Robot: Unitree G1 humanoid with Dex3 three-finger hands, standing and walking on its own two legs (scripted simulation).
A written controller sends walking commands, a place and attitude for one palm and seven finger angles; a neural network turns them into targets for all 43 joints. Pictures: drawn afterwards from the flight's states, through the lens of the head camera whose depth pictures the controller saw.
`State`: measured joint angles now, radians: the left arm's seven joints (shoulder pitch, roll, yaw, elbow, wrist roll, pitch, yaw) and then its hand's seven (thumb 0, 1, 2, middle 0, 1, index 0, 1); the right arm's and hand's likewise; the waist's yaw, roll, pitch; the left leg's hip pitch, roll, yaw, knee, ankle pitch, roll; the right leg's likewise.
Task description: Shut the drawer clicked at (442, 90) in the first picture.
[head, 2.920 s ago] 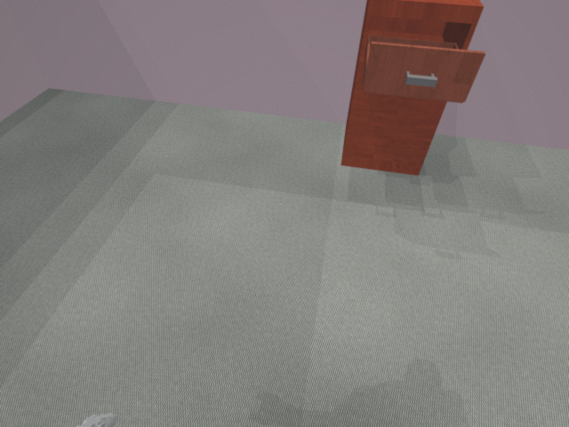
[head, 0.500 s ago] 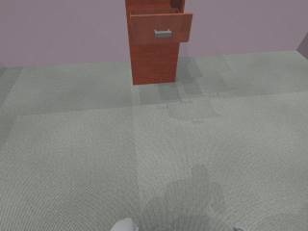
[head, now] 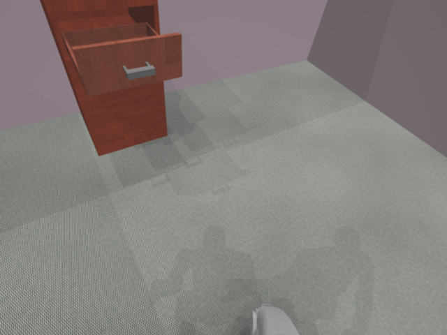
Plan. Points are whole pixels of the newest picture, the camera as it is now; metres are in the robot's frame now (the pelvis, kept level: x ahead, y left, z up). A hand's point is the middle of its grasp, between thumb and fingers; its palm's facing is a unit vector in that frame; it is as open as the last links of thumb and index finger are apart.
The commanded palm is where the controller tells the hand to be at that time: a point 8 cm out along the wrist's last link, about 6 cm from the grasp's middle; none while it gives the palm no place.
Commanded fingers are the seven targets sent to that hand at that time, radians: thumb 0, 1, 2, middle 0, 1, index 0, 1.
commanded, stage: walk to a spot facing it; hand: left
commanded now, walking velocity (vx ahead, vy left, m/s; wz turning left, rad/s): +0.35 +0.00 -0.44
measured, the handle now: (138, 69) +0.99 +0.35 -0.08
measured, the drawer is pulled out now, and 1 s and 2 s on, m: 0.30 0.30 0.30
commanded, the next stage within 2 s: turn to face it in 1.20 s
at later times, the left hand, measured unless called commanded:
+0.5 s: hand (146, 265) +0.30 +0.18 -0.17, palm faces -0.16 -0.95 -0.25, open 7.2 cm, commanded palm none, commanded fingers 0.00 0.90 0.90 -0.20 -0.30 -0.20 -0.30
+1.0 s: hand (180, 173) +0.58 +0.14 -0.17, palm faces -0.33 -0.93 -0.18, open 7.4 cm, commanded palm none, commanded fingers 0.00 0.90 0.90 -0.20 -0.30 -0.20 -0.30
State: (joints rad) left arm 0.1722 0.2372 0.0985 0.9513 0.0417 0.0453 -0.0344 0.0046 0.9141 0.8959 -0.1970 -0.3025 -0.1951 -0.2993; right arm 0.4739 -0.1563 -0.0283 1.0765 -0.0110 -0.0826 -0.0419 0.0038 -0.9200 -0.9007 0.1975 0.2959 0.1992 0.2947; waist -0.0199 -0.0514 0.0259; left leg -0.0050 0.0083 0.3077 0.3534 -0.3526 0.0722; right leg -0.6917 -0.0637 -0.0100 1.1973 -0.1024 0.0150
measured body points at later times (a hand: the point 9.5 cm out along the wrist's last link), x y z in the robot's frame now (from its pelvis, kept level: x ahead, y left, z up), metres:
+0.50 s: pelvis +0.23 -0.02 +0.00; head +0.24 -0.03 +0.45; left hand +0.30 +0.23 -0.15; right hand +0.22 -0.26 -0.16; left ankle +0.31 +0.15 -0.66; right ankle +0.17 -0.07 -0.74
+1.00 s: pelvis +0.45 -0.02 +0.00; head +0.46 -0.02 +0.45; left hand +0.59 +0.18 -0.15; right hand +0.38 -0.25 -0.15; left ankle +0.46 +0.11 -0.74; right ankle +0.47 -0.17 -0.67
